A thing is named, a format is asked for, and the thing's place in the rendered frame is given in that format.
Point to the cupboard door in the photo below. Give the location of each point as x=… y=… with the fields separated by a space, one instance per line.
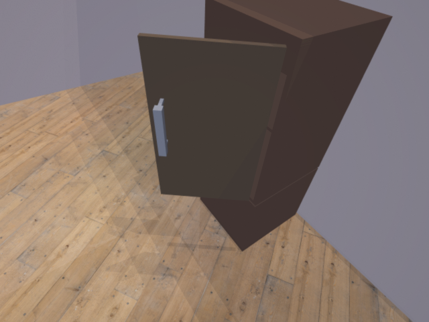
x=218 y=96

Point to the handle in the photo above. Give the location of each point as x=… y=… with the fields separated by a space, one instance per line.
x=160 y=127

